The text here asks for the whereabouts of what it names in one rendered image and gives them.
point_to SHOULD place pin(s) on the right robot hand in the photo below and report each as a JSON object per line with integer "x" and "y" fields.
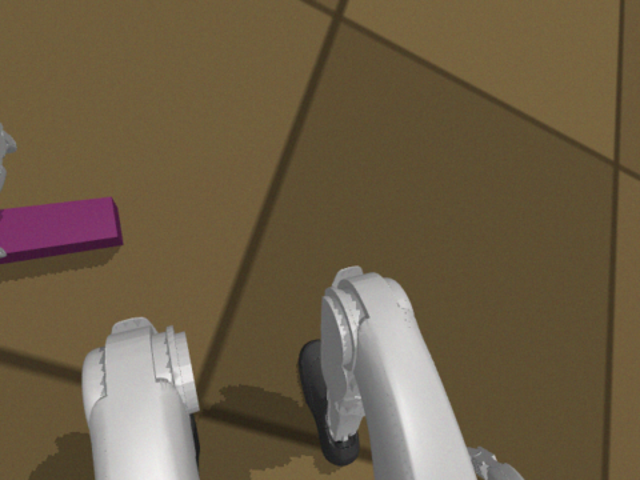
{"x": 487, "y": 467}

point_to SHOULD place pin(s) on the left robot hand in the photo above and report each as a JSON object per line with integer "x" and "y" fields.
{"x": 7, "y": 145}

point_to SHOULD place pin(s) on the right robot foot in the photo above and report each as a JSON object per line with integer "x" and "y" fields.
{"x": 315, "y": 391}

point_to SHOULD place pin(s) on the carton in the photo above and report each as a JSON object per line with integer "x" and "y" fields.
{"x": 40, "y": 231}

